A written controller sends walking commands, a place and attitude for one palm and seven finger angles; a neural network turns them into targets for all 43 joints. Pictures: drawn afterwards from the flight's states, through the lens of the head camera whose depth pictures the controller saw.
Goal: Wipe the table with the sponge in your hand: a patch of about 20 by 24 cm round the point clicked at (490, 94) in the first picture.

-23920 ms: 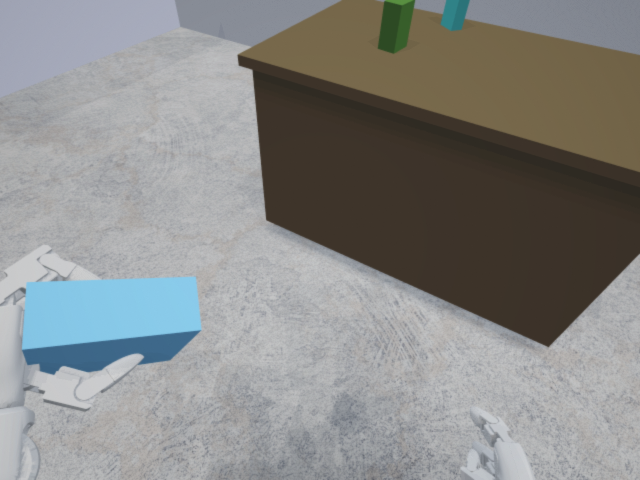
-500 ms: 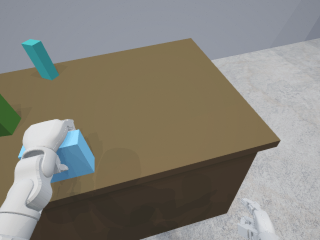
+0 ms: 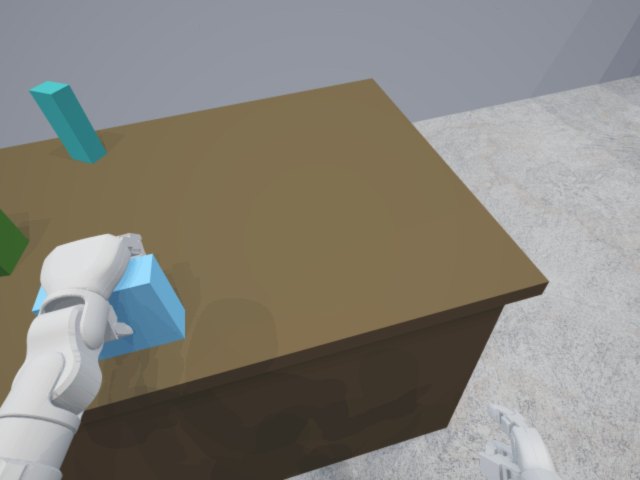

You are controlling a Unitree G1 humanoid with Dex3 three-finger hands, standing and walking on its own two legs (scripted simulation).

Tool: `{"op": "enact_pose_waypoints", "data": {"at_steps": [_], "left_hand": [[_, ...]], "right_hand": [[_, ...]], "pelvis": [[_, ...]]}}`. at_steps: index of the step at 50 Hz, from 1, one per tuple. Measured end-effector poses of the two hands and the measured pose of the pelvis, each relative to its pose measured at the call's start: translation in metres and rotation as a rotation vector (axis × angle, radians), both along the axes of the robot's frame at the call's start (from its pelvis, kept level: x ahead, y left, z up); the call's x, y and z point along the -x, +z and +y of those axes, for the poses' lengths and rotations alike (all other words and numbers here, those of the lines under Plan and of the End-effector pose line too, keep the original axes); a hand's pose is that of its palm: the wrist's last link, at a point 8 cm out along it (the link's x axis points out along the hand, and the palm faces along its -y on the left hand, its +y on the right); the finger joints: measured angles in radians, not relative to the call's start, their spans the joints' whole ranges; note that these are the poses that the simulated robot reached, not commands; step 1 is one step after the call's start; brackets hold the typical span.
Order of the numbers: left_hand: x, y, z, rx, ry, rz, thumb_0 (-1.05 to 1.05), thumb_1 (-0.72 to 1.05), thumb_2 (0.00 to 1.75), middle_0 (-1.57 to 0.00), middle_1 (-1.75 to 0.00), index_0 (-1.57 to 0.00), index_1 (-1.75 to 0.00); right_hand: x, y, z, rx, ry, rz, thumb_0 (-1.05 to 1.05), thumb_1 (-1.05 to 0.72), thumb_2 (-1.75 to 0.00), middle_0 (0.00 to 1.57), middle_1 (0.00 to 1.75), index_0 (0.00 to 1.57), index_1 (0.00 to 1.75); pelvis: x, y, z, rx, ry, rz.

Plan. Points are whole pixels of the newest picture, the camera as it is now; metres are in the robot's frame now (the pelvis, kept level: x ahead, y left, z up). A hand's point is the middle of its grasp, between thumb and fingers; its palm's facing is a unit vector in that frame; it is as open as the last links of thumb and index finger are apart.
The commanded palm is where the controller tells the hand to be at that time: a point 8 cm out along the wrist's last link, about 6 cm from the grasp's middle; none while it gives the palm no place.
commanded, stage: wipe forward along the first lane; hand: left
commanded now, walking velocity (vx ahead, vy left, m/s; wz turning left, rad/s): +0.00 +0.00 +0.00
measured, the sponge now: (125, 319) +0.28 +0.31 +0.05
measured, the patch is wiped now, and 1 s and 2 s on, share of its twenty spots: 0.05 0.20 0.35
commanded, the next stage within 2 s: slide across to the middle lane in 1.48 s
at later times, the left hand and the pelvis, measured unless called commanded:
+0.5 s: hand (116, 270) +0.32 +0.33 +0.10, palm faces -0.13 +0.01 -0.99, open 9.6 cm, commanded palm +0.32 +0.33 +0.13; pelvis -0.02 -0.02 -0.01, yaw +0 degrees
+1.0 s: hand (118, 241) +0.37 +0.35 +0.10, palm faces -0.16 +0.02 -0.99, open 9.6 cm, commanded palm +0.37 +0.36 +0.13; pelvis -0.03 -0.02 -0.02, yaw -2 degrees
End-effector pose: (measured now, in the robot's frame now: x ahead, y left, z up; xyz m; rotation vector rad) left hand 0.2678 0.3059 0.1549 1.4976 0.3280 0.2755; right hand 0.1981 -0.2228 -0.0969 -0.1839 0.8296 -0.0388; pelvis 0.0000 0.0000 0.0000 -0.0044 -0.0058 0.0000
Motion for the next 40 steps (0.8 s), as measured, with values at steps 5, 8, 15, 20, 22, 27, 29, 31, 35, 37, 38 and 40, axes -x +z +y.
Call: {"op": "enact_pose_waypoints", "data": {"at_steps": [5,8,15,20,22,27,29,31,35,37,38,40], "left_hand": [[-0.009,0.001,0.004,-0.009,0.013,0.019,0.0,-0.46,1.03,-0.8,-1.38,-0.8,-1.37],[-0.014,0.001,0.005,-0.014,0.017,0.037,0.0,-0.46,1.04,-0.81,-1.38,-0.81,-1.37],[-0.026,0.0,0.009,-0.027,0.008,0.074,0.01,-0.49,1.07,-0.82,-1.36,-0.81,-1.37],[-0.034,-0.001,0.011,-0.042,-0.001,0.097,0.01,-0.52,1.1,-0.83,-1.35,-0.82,-1.37],[-0.037,0.0,0.012,-0.05,-0.004,0.104,0.01,-0.53,1.11,-0.83,-1.35,-0.82,-1.37],[-0.046,-0.001,0.014,-0.067,-0.011,0.117,0.01,-0.54,1.12,-0.83,-1.34,-0.83,-1.37],[-0.049,-0.001,0.016,-0.071,-0.01,0.118,0.01,-0.55,1.13,-0.83,-1.34,-0.83,-1.38],[-0.053,0.0,0.018,-0.074,-0.007,0.118,0.01,-0.55,1.13,-0.83,-1.34,-0.83,-1.38],[-0.061,-0.001,0.021,-0.077,0.0,0.116,0.01,-0.55,1.13,-0.83,-1.34,-0.83,-1.38],[-0.065,0.0,0.024,-0.076,0.007,0.115,0.02,-0.55,1.13,-0.83,-1.34,-0.83,-1.38],[-0.067,0.0,0.025,-0.076,0.011,0.115,0.02,-0.55,1.13,-0.83,-1.34,-0.83,-1.38],[-0.072,0.0,0.027,-0.077,0.018,0.118,0.02,-0.55,1.14,-0.83,-1.34,-0.82,-1.39]], "right_hand": [[0.008,-0.002,-0.011,0.015,-0.017,0.016,0.01,-0.91,-0.9,0.2,0.3,0.2,0.3],[0.015,-0.005,-0.017,0.023,-0.03,0.029,0.01,-0.91,-0.9,0.2,0.3,0.2,0.3],[0.043,-0.015,-0.034,0.039,-0.068,0.084,0.01,-0.91,-0.9,0.2,0.3,0.2,0.3],[0.067,-0.024,-0.046,0.049,-0.098,0.132,0.01,-0.91,-0.9,0.2,0.3,0.2,0.3],[0.077,-0.027,-0.05,0.052,-0.11,0.152,0.01,-0.91,-0.9,0.2,0.3,0.2,0.3],[0.102,-0.035,-0.06,0.059,-0.142,0.197,0.01,-0.91,-0.9,0.2,0.3,0.2,0.3],[0.111,-0.037,-0.064,0.062,-0.155,0.213,0.01,-0.91,-0.9,0.2,0.3,0.2,0.3],[0.12,-0.039,-0.067,0.064,-0.167,0.229,0.01,-0.91,-0.9,0.2,0.3,0.2,0.3],[0.135,-0.042,-0.072,0.07,-0.189,0.257,0.01,-0.91,-0.9,0.2,0.3,0.2,0.3],[0.142,-0.043,-0.075,0.074,-0.201,0.269,0.01,-0.91,-0.9,0.2,0.3,0.2,0.3],[0.145,-0.043,-0.076,0.076,-0.206,0.275,0.01,-0.91,-0.9,0.2,0.3,0.2,0.3],[0.152,-0.043,-0.078,0.08,-0.217,0.287,0.01,-0.91,-0.9,0.2,0.3,0.2,0.3]], "pelvis": [[0.003,-0.001,-0.005,-0.001,0.003,0.007],[0.005,-0.001,-0.008,-0.001,0.004,0.013],[0.011,-0.004,-0.014,-0.001,0.002,0.031],[0.016,-0.006,-0.018,-0.002,0.0,0.047],[0.019,-0.007,-0.019,-0.002,-0.002,0.055],[0.024,-0.009,-0.022,-0.002,-0.005,0.077],[0.026,-0.01,-0.024,-0.002,-0.006,0.087],[0.027,-0.012,-0.025,-0.002,-0.007,0.096],[0.03,-0.014,-0.026,-0.001,-0.011,0.114],[0.031,-0.015,-0.026,0.001,-0.013,0.123],[0.031,-0.015,-0.026,0.002,-0.014,0.127],[0.032,-0.016,-0.026,0.003,-0.016,0.136]]}}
